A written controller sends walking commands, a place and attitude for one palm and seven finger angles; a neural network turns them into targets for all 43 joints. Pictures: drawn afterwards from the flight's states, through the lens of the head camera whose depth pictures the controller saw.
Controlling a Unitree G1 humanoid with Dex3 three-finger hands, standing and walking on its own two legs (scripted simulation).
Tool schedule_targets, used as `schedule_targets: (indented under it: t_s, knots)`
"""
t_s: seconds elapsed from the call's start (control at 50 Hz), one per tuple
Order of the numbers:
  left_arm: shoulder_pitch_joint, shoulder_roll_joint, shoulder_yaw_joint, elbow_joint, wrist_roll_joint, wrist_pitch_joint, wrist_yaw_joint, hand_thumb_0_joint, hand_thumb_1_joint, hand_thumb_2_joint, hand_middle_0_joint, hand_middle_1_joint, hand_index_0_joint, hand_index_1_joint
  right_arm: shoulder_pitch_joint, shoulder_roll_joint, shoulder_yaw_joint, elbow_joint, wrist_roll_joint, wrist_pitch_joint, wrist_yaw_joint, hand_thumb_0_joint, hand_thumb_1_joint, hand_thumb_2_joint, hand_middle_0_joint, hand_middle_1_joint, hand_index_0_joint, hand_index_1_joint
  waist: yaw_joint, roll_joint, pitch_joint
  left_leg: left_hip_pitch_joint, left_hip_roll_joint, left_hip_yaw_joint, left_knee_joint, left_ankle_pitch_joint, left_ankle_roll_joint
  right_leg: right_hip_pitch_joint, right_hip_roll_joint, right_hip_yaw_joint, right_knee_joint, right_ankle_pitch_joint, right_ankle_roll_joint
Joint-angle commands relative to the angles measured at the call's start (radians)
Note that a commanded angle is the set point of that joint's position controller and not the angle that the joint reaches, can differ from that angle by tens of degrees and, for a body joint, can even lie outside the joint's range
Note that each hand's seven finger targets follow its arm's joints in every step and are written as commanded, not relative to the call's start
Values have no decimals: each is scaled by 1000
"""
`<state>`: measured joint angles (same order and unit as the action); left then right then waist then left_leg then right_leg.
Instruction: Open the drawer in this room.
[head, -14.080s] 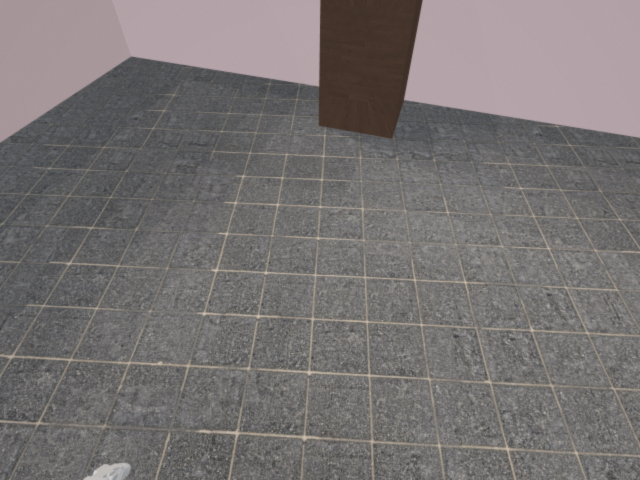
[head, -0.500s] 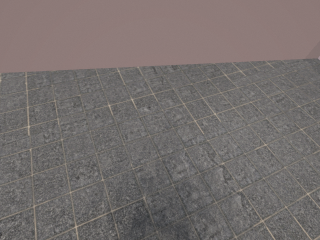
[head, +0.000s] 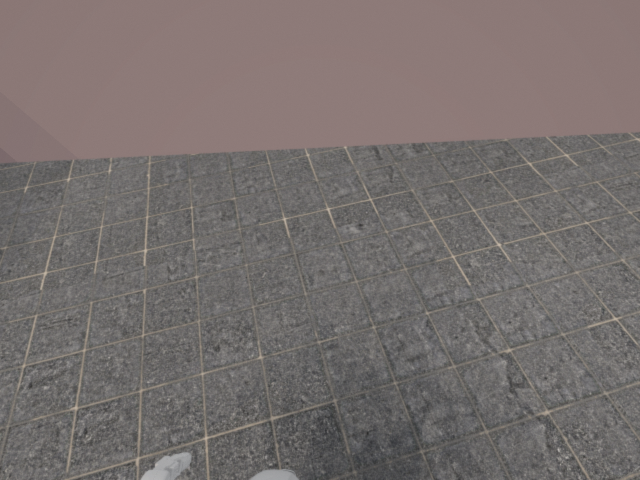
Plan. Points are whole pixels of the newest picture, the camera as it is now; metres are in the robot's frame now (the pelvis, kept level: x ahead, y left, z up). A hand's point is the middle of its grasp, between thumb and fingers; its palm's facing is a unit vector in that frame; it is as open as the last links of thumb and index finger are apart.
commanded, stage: turn or walk to find it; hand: left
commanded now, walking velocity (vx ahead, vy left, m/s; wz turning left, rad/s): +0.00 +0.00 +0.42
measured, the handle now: out of the picture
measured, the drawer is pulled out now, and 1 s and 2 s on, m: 0.00 0.00 0.00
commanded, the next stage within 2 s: none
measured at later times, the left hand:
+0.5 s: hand out of the picture -0.04 +0.27 -0.18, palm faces +0.28 -0.93 -0.24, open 7.4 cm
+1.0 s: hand out of the picture -0.02 +0.20 -0.14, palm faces +0.43 -0.86 -0.26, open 7.4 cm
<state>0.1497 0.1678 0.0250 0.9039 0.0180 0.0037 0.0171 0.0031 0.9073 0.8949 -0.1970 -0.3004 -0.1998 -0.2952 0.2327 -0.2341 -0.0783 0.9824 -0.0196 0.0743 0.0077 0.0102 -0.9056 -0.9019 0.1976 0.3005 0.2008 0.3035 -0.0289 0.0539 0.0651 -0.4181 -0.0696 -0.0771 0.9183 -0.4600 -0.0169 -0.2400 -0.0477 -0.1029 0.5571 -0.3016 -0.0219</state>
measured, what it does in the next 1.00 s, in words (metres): steps on the spot, turning left: left foot, then right foot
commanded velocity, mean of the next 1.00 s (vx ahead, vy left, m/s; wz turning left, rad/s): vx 0.00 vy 0.00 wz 0.42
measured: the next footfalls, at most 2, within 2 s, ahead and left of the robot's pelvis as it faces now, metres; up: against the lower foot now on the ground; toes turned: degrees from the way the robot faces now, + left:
left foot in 0.34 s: +0.00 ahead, +0.15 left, +0.00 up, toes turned +15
right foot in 0.82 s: +0.05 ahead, -0.08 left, +0.00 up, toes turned +18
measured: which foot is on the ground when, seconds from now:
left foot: up 0.00-0.32, down 0.34-0.84, up 0.86-1.00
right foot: down 0.00-0.34, up 0.36-0.80, down 0.82-1.00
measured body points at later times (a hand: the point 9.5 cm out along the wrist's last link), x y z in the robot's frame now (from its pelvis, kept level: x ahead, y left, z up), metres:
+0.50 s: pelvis -0.02 +0.05 +0.00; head +0.00 +0.08 +0.45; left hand -0.06 +0.32 -0.16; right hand +0.13 -0.17 -0.13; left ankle -0.04 +0.14 -0.73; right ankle -0.02 -0.10 -0.66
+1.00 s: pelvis -0.02 +0.00 +0.00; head +0.01 -0.02 +0.45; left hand -0.04 +0.25 -0.12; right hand +0.11 -0.22 -0.16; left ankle -0.10 +0.12 -0.64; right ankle +0.01 -0.09 -0.73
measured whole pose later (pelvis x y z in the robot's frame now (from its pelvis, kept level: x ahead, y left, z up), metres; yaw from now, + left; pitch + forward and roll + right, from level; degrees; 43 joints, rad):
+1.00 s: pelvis -0.02 +0.00 +0.00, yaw +27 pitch -1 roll +2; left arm 0.19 0.15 0.02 0.92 0.02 0.01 0.02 0.00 0.91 0.89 -0.20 -0.30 -0.20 -0.30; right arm 0.24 -0.25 -0.09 1.00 -0.02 0.08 0.02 0.01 -0.91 -0.90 0.20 0.30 0.20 0.30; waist -0.03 0.06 0.06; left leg -0.49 -0.03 -0.05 1.15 -0.39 -0.05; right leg -0.20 -0.06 -0.15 0.51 -0.29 -0.03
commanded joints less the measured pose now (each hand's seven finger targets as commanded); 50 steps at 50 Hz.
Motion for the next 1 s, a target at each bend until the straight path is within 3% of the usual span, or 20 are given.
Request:
schedule_targets:
  t_s: [0.0, 0.2, 0.24, 0.28, 0.3, 0.32, 0.34, 0.38, 0.42, 0.46, 0.66, 0.72, 0.76, 0.78, 0.8, 0.82, 0.84, 0.86, 0.9, 0.98]
  knots:
    - [-29, 180, 54, -71, 0, -13, 21, 0, 900, 900, -200, -300, -200, -300, 26, -69, -28, -57, -2, -16, 8, 0, -900, -900, 200, 300, 200, 300, -6, -187, -11, -120, 85, 11, 313, 68, -26, 7, -278, 152, -267, 192, -90]
    - [131, 243, 73, 0, 15, -9, 15, 0, 900, 900, -200, -300, -200, -300, -96, -40, 3, -78, 11, -32, 6, 0, -900, -900, 200, 300, 200, 300, 77, -256, -60, -20, 99, 126, -78, -28, -46, 152, -317, 64, -173, 465, -117]
    - [132, 254, 79, 8, 15, -4, 14, 0, 900, 900, -200, -300, -200, -300, -83, -39, 7, -78, 13, -41, 3, 0, -900, -900, 200, 300, 200, 300, 72, -276, -80, 40, 88, 153, -199, 1, -37, 152, -317, 53, -128, 501, -107]
    - [107, 254, 80, 12, 7, 3, 11, 0, 900, 900, -200, -300, -200, -300, -21, -53, 7, -61, 11, -50, 2, 0, -900, -900, 200, 300, 200, 300, 31, -239, -109, 173, 80, 173, -395, 161, -26, 102, -290, -8, -43, 431, -47]
    - [101, 231, 77, 8, -3, 10, 9, 0, 900, 900, -200, -300, -200, -300, 22, -87, -1, -55, 10, -60, 4, 0, -900, -900, 200, 300, 200, 300, 5, -131, -137, 299, 120, 127, -532, 296, -12, 21, -260, -46, 75, 331, 1]
    - [128, 167, 68, -20, -11, 19, 4, 0, 900, 900, -200, -300, -200, -300, 42, -196, -25, -62, 1, -70, 1, 0, -900, -900, 200, 300, 200, 300, -2, 168, -142, 429, 352, -185, -582, 541, 79, -227, -131, -95, 268, -47, 78]
    - [70, 132, 46, -52, -4, 25, 4, 0, 900, 900, -200, -300, -200, -300, 86, -257, -37, -55, 1, -60, -4, 0, -900, -900, 200, 300, 200, 300, -32, 247, -122, 383, 487, -285, -600, 729, 186, -299, -81, -38, 412, -359, 95]
    - [-11, 145, 52, -37, -3, 39, 10, 0, 900, 900, -200, -300, -200, -300, 57, -214, -28, -43, -2, -62, -28, 0, -900, -900, 200, 300, 200, 300, -33, 217, -78, 311, 412, -246, -596, 690, 176, -324, -80, 77, 546, -266, 89]
    - [29, 152, 57, -1, -1, 33, -4, 0, 900, 900, -200, -300, -200, -300, -38, -167, -8, -68, -2, -67, -30, 0, -900, -900, 200, 300, 200, 300, 15, 110, -58, 287, 340, -144, -595, 636, 163, -312, -79, 79, 584, -138, 97]
    - [51, 155, 57, 14, -2, 31, -7, 0, 900, 900, -200, -300, -200, -300, -41, -155, -4, -74, 2, -73, -29, 0, -900, -900, 200, 300, 200, 300, 22, 89, -66, 292, 302, -104, -600, 654, 152, -289, -72, 76, 578, -92, 103]
    - [-18, 131, 45, -39, -7, 28, 1, 0, 900, 900, -200, -300, -200, -300, 2, -164, -23, -75, -5, -60, -23, 0, -900, -900, 200, 300, 200, 300, -7, 96, -77, 295, 305, -231, -579, 599, 196, -222, -23, 79, 324, -150, 106]
    - [28, 125, 43, -37, -12, 19, 4, 0, 900, 900, -200, -300, -200, -300, -27, -165, -28, -86, -8, -55, -21, 0, -900, -900, 200, 300, 200, 300, 15, 105, -100, 244, 281, -259, -540, 627, 186, -101, 8, 64, 147, -123, 93]
    - [93, 133, 46, -23, -14, 8, 7, 0, 900, 900, -200, -300, -200, -300, -40, -156, -29, -90, -1, -53, -19, 0, -900, -900, 200, 300, 200, 300, 48, 79, -121, 168, 238, -251, -480, 578, 148, 45, 16, 49, -55, 32, 87]
    - [122, 160, 51, -17, -10, -1, 11, 0, 900, 900, -200, -300, -200, -300, -35, -131, -26, -93, 6, -54, -15, 0, -900, -900, 200, 300, 200, 300, 60, 16, -130, 88, 190, -223, -425, 473, 103, 159, -23, 77, -186, 115, 78]
    - [143, 235, 65, -18, 4, -14, 18, 0, 900, 900, -200, -300, -200, -300, -11, -73, -19, -101, 15, -56, -8, 0, -900, -900, 200, 300, 200, 300, 67, -191, -152, -84, 86, -111, -260, 229, 36, 303, -223, 270, -266, 152, 20]
    - [148, 288, 70, -26, 9, -14, 19, 0, 900, 900, -200, -300, -200, -300, -33, -52, -16, -128, 10, -56, -7, 0, -900, -900, 200, 300, 200, 300, 76, -325, -111, -163, -13, 11, -52, -114, -8, 238, -418, 418, -274, 291, -89]
    - [127, 264, 76, -37, -3, -18, 22, 0, 900, 900, -200, -300, -200, -300, -38, -87, -27, -116, -3, -35, -12, 0, -900, -900, 200, 300, 200, 300, 72, -340, -89, -143, 35, -46, 103, -128, -4, 112, -423, 413, -293, 284, -124]
    - [69, 243, 71, -46, -2, -14, 21, 0, 900, 900, -200, -300, -200, -300, -34, -92, -32, -97, -1, -26, -9, 0, -900, -900, 200, 300, 200, 300, 43, -257, -40, -137, 47, -40, 222, -70, -6, 44, -384, 367, -301, 208, -134]
    - [-13, 179, 54, -65, -4, -12, 20, 0, 900, 900, -200, -300, -200, -300, 11, -76, -31, -56, -2, -19, 4, 0, -900, -900, 200, 300, 200, 300, -5, -150, -9, -134, 78, -14, 304, 52, -19, 16, -287, 195, -269, 214, -92]
    - [43, 172, 52, -48, 1, -20, 19, 0, 900, 900, -200, -300, -200, -300, 11, -66, -23, -47, -3, -14, 7, 0, -900, -900, 200, 300, 200, 300, 21, -217, -10, -131, 97, 30, 291, 100, -49, 46, -273, 114, -268, 231, -88]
